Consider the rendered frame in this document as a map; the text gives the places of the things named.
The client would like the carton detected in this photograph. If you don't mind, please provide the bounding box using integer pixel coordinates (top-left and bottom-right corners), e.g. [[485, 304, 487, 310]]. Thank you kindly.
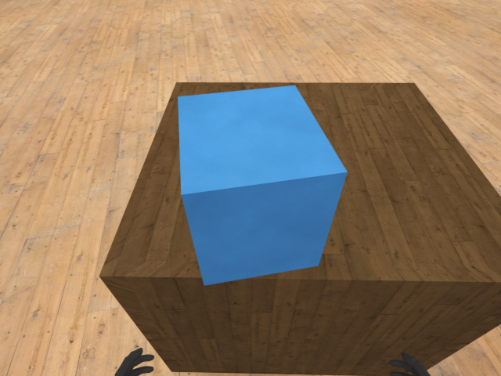
[[178, 85, 348, 286]]

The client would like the pedestal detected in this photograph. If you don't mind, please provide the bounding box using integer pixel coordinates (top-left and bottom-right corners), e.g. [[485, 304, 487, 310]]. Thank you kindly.
[[99, 82, 501, 376]]

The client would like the robot left hand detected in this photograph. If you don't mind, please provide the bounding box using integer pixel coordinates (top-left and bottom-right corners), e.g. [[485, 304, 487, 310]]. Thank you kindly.
[[114, 348, 154, 376]]

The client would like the robot right hand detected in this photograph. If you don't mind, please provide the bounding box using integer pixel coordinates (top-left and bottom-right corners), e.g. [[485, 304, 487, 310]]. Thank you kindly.
[[389, 352, 430, 376]]

